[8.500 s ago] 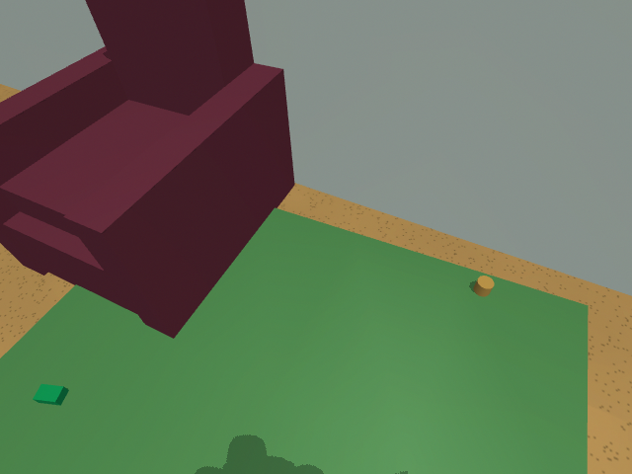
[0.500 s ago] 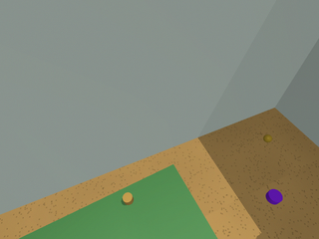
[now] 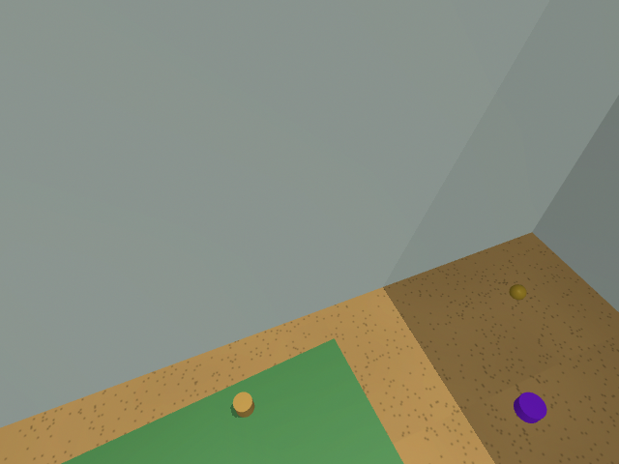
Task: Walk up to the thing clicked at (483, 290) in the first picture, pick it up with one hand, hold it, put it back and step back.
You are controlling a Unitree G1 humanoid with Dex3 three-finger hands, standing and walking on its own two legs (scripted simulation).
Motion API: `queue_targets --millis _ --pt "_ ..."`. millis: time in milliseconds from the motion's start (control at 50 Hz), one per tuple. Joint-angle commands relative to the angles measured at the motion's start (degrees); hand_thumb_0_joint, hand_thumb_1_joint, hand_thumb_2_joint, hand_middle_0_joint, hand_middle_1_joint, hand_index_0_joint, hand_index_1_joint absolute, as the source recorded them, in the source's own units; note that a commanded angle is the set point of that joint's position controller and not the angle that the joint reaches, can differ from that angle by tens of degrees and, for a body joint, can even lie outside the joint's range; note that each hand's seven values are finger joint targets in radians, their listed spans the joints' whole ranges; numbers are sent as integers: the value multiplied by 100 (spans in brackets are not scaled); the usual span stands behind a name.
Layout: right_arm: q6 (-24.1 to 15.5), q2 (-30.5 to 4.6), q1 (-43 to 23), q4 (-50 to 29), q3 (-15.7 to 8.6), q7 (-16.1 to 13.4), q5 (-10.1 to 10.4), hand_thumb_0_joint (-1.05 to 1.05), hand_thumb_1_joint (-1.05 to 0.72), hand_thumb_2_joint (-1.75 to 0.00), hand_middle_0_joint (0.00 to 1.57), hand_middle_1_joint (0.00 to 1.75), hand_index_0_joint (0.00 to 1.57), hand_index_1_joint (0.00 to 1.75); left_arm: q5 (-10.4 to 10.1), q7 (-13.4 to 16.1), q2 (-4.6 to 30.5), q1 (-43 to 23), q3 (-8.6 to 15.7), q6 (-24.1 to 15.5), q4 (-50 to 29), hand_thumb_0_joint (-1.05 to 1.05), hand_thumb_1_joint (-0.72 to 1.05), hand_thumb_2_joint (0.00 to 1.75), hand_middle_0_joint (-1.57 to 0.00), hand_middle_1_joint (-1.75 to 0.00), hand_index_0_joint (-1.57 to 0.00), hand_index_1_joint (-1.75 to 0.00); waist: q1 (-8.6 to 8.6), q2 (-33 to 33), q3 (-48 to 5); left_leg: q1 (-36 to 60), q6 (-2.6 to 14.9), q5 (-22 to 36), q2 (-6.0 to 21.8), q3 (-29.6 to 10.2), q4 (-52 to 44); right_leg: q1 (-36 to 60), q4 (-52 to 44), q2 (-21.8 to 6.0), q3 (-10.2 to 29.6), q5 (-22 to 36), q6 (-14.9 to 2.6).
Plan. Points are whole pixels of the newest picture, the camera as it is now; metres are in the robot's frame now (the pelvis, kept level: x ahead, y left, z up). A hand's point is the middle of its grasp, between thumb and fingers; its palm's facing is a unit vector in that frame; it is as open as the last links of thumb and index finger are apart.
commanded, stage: walk up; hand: left
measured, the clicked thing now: (243, 404) +0.44 +0.25 -0.75
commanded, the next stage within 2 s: stand in 0.72 s
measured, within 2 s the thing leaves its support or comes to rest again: neither
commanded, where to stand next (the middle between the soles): +0.08 -0.01 m, yaw +2 degrees
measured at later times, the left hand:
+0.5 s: hand out of the picture +0.09 +0.25 -0.15, palm faces +0.00 -0.95 -0.32, open 7.4 cm
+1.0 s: hand out of the picture +0.07 +0.26 -0.15, palm faces -0.01 -0.94 -0.33, open 7.4 cm
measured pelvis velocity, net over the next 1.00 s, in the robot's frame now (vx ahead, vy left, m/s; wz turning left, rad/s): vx -0.01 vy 0.01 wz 0.00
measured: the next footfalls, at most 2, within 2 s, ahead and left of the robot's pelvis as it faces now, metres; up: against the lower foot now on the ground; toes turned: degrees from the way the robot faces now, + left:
none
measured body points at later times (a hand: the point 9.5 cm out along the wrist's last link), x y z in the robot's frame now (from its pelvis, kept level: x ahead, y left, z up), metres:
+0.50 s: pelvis +0.01 +0.00 +0.00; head +0.02 +0.00 +0.45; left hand +0.09 +0.30 -0.13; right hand +0.08 -0.31 -0.12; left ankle +0.00 +0.13 -0.74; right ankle -0.03 -0.10 -0.74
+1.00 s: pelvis -0.01 +0.01 +0.00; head +0.01 +0.01 +0.45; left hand +0.07 +0.31 -0.13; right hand +0.07 -0.29 -0.13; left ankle +0.00 +0.13 -0.74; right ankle -0.03 -0.10 -0.74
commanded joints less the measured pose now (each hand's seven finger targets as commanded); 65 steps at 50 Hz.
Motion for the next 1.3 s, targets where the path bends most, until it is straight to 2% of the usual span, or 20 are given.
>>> queue_targets --millis 0,80,240,360,380,420,540,560,620,680,700,740,820,980,1040,1100,1240,1280 --pt "-139 -1216 -227 -353 -274 -98 -9 0 -90 -90 20 30 20 30 2 122 1220 -311 269 -156 -360 0 90 90 -20 -30 -20 -30 19 1 -466 256 319 1449 561 -390 -229 -47 -319 -804 595 1626 -163" --pt "-123 -1206 -239 -296 -275 -102 -8 0 -90 -90 20 30 20 30 18 126 1207 -355 268 -143 -323 0 90 90 -20 -30 -20 -30 -18 -72 -438 214 346 1340 568 -382 -266 -7 -398 -792 588 1487 -154" --pt "-124 -1205 -287 -197 -258 -116 1 0 -90 -90 20 30 20 30 7 132 1218 -357 283 -129 -231 0 90 90 -20 -30 -20 -30 -8 14 -492 321 320 1654 601 -392 -324 54 -355 -788 533 1656 -130" --pt "-112 -1176 -373 -163 -232 -109 4 0 -90 -90 20 30 20 30 11 129 1180 -331 274 -123 -211 0 90 90 -20 -30 -20 -30 19 18 -459 293 310 1427 552 -366 -369 73 -445 -777 551 1507 -110" --pt "-109 -1179 -356 -125 -242 -120 -1 0 -90 -90 20 30 20 30 18 130 1230 -394 284 -122 -200 0 90 90 -20 -30 -20 -30 -17 1 -443 258 296 1442 551 -376 -384 92 -430 -787 561 1513 -125" --pt "-111 -1184 -385 -127 -229 -113 -4 0 -90 -90 20 30 20 30 4 135 1196 -295 282 -121 -186 0 90 90 -20 -30 -20 -30 32 27 -489 333 323 1530 574 -375 -368 108 -416 -779 531 1604 -102" --pt "-108 -1173 -298 -77 -226 -122 -10 0 -90 -90 20 30 20 30 14 145 1183 -360 292 -121 -212 0 90 90 -20 -30 -20 -30 -16 -12 -588 349 331 1749 596 -328 -352 216 -380 -791 526 1818 -115" --pt "-102 -1184 -377 -94 -234 -122 -8 0 -90 -90 20 30 20 30 1 147 1188 -294 294 -110 -176 0 90 90 -20 -30 -20 -30 22 50 -482 382 328 1674 571 -339 -349 92 -400 -765 505 1730 -96" --pt "-81 -1184 -374 -86 -241 -123 -6 0 -90 -90 20 30 20 30 16 146 1213 -341 301 -102 -174 0 90 90 -20 -30 -20 -30 -9 18 -351 270 322 1403 550 -338 -370 42 -463 -750 523 1496 -105" --pt "-82 -1184 -368 -74 -239 -120 -14 0 -90 -90 20 30 20 30 23 141 1188 -310 288 -107 -179 0 90 90 -20 -30 -20 -30 -4 -3 -410 292 350 1301 553 -359 -381 58 -481 -754 544 1398 -114" --pt "-33 -1121 -579 -45 -179 -89 22 0 -90 -90 20 30 20 30 -19 172 1131 -384 202 -178 -130 0 90 90 -20 -30 -20 -30 24 291 -314 178 269 1544 588 -412 -399 103 -630 -919 652 1689 -52" --pt "-7 -1060 -489 -22 -140 -68 44 0 -90 -90 20 30 20 30 -31 196 1207 -382 194 -222 -92 0 90 90 -20 -30 -20 -30 -24 158 -367 238 245 1582 603 -438 -462 184 -617 -925 634 1840 -23" --pt "14 -1092 -486 67 -118 -36 41 0 -90 -90 20 30 20 30 -17 207 1216 -363 164 -234 8 0 90 90 -20 -30 -20 -30 -20 16 -377 305 247 1244 614 -498 -622 122 -734 -878 571 1354 30" --pt "-8 -1161 -577 169 -134 -23 25 0 -90 -90 20 30 20 30 -16 205 1139 -304 104 -256 84 0 90 90 -20 -30 -20 -30 22 64 -484 410 253 1338 648 -541 -662 108 -747 -904 542 1360 49" --pt "-4 -1141 -581 206 -133 -18 22 0 -90 -90 20 30 20 30 -8 216 1177 -348 104 -241 108 0 90 90 -20 -30 -20 -30 4 26 -385 376 247 1147 651 -580 -733 5 -756 -893 531 1086 48" --pt "-7 -1171 -549 238 -148 -14 22 0 -90 -90 20 30 20 30 -21 214 1161 -310 87 -252 120 0 90 90 -20 -30 -20 -30 0 55 -431 396 256 1271 650 -570 -712 5 -757 -910 542 1140 45" --pt "5 -1124 -525 272 -151 -1 11 0 -90 -90 20 30 20 30 -2 220 1200 -257 77 -251 128 0 90 90 -20 -30 -20 -30 -13 16 -377 262 266 956 626 -592 -779 -29 -770 -909 529 887 52" --pt "0 -1139 -555 259 -159 -1 15 0 -90 -90 20 30 20 30 2 219 1191 -251 68 -254 116 0 90 90 -20 -30 -20 -30 -11 54 -443 349 273 1156 641 -586 -722 -42 -727 -932 541 1027 46"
